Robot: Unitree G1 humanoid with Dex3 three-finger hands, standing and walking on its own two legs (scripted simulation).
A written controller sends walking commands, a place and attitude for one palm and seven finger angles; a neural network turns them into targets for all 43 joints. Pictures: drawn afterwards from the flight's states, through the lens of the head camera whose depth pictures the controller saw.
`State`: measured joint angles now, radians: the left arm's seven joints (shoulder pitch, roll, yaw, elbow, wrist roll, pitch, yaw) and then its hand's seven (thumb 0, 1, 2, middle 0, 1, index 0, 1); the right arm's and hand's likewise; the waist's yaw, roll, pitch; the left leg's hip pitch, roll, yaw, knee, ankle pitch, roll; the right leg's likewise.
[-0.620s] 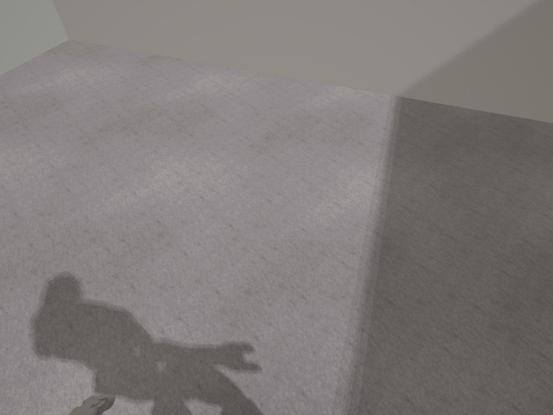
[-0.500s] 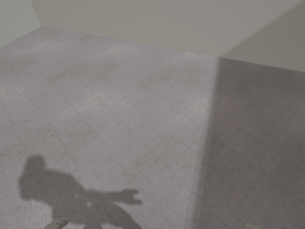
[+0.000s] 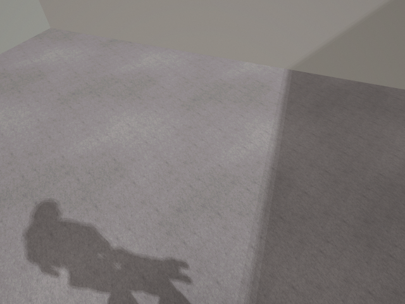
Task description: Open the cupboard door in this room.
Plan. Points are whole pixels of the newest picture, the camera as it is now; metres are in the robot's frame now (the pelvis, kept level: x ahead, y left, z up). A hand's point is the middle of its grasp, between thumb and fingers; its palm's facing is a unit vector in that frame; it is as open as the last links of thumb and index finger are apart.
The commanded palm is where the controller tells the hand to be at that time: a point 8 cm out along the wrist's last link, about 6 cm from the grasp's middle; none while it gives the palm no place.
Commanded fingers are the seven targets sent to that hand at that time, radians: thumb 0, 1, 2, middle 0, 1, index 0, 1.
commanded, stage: stand and wait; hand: left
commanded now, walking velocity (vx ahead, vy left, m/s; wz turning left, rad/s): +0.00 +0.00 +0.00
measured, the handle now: out of the picture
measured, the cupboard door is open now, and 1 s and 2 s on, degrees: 0 0 0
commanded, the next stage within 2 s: turn or walk to find it in 0.28 s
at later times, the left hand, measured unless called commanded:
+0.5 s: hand out of the picture +0.08 +0.23 -0.16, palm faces +0.00 -0.95 -0.32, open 7.3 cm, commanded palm none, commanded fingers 0.00 0.90 0.90 -0.20 -0.30 -0.20 -0.30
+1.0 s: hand out of the picture +0.03 +0.22 -0.16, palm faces +0.21 -0.94 -0.25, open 7.3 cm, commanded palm none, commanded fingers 0.00 0.90 0.90 -0.20 -0.30 -0.20 -0.30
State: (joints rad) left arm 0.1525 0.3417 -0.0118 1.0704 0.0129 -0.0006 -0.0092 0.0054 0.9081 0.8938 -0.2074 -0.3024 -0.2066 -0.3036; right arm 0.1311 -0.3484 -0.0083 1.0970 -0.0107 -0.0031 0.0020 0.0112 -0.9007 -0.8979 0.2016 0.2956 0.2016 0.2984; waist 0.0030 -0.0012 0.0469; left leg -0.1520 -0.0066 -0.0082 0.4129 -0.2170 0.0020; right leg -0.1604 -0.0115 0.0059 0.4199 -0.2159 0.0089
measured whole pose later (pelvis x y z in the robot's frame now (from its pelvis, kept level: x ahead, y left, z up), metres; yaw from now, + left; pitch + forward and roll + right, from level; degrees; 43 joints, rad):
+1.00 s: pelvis -0.03 +0.00 +0.00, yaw +13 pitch +1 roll -1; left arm 0.14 0.23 0.04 0.93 0.01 0.05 0.02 0.00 0.91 0.89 -0.20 -0.30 -0.20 -0.30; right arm 0.25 -0.20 -0.05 0.98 -0.02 0.04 -0.01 0.01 -0.90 -0.90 0.20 0.30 0.20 0.30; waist -0.04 0.02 0.07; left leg -0.32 -0.08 -0.17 0.45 -0.13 0.02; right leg -0.34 0.00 0.02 0.81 -0.47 0.06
